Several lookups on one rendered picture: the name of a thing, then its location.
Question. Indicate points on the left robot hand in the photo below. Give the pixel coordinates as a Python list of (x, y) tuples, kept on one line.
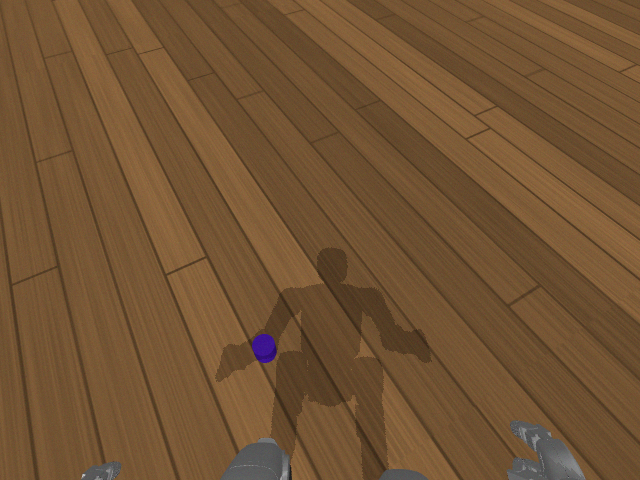
[(107, 471)]

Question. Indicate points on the right robot hand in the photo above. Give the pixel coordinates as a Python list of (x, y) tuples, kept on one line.
[(555, 459)]

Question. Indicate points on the tin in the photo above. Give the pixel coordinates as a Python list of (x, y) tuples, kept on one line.
[(264, 348)]

